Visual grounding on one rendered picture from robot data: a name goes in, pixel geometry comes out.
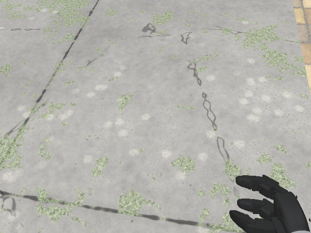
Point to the right robot hand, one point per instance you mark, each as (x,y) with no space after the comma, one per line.
(284,215)

